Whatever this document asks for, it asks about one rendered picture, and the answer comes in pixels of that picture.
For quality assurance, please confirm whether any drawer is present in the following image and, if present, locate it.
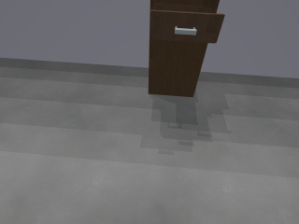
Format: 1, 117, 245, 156
149, 5, 225, 44

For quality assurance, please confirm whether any handle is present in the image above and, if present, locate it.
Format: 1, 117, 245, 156
175, 26, 197, 35

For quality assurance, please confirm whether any cabinet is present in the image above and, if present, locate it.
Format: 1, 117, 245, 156
148, 0, 220, 97

